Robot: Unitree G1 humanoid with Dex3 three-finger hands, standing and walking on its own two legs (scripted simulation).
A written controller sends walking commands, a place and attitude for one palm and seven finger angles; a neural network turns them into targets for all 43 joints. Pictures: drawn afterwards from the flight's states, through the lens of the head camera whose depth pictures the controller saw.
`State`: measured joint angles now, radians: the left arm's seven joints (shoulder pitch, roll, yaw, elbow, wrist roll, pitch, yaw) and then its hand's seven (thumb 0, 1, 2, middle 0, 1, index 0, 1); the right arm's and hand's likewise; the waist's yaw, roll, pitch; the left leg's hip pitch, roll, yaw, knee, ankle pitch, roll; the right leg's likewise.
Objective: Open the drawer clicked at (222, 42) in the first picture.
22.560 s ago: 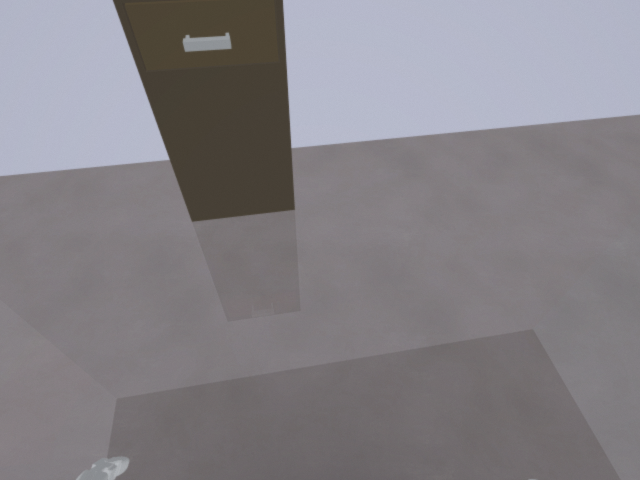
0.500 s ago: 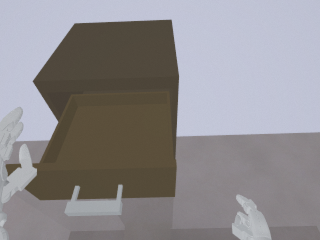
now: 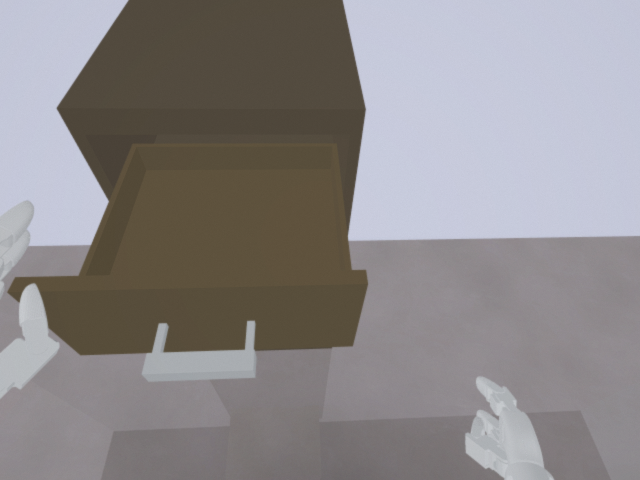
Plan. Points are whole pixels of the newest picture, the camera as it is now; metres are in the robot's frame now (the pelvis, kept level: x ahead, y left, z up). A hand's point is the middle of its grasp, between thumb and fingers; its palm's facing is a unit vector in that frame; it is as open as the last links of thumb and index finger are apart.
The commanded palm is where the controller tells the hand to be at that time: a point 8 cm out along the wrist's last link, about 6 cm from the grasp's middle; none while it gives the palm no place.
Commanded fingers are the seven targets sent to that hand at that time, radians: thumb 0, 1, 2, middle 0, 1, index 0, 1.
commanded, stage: step back with the hand held close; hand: left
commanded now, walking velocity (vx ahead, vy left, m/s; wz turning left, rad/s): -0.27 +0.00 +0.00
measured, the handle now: (204, 347) +0.27 +0.17 +0.00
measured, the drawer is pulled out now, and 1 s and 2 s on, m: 0.28 0.28 0.28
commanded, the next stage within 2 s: stop stepping back and stand still in 0.62 s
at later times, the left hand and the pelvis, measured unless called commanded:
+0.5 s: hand (22, 381) +0.16 +0.24 +0.18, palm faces +0.27 -0.85 -0.44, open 7.4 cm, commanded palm +0.09 +0.29 +0.19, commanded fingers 0.00 0.90 0.90 -0.20 -0.30 -0.20 -0.30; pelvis -0.06 +0.01 +0.01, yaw -3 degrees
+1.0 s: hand out of the picture +0.00 +0.22 +0.17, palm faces +0.34 -0.83 -0.44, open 7.4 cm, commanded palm -0.07 +0.26 +0.19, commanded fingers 0.00 0.90 0.90 -0.20 -0.30 -0.20 -0.30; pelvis -0.20 -0.01 +0.00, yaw -1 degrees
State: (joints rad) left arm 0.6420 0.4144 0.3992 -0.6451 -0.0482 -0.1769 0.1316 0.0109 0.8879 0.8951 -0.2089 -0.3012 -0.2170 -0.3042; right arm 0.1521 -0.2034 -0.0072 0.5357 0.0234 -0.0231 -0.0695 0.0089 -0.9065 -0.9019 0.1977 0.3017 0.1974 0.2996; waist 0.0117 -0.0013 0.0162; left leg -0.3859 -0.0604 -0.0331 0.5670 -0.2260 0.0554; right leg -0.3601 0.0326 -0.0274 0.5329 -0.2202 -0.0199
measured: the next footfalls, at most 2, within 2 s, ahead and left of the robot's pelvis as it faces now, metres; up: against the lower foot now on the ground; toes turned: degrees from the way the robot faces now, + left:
right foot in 0.64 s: -0.21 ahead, -0.13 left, +0.00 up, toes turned +8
left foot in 0.88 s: -0.11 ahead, +0.08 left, +0.00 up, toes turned +1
